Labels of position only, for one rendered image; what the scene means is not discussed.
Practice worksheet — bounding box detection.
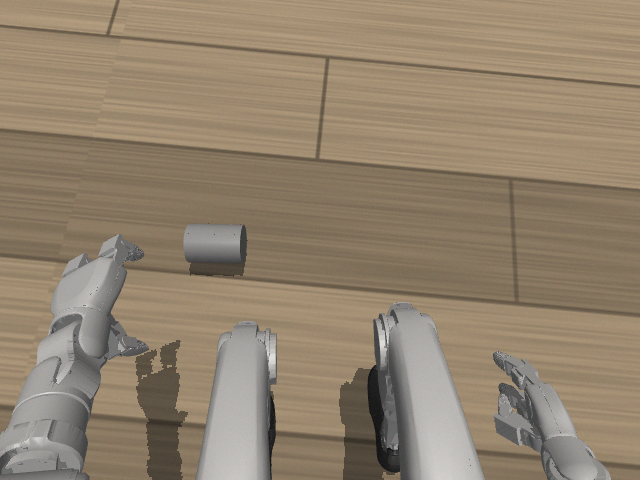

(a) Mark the can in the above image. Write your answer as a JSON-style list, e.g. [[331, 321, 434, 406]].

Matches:
[[183, 223, 247, 264]]

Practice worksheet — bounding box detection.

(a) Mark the right robot foot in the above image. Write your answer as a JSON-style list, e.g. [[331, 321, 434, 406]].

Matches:
[[368, 365, 400, 472]]

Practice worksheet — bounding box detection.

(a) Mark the right robot arm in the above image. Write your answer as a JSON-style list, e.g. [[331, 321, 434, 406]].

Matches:
[[541, 436, 611, 480]]

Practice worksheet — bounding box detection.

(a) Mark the right robot hand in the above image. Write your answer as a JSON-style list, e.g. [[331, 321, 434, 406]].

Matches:
[[493, 351, 578, 454]]

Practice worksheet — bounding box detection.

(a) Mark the left robot hand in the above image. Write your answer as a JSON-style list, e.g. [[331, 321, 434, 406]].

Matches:
[[51, 234, 149, 360]]

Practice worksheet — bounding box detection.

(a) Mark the left robot arm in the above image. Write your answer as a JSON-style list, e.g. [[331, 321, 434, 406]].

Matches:
[[0, 307, 111, 480]]

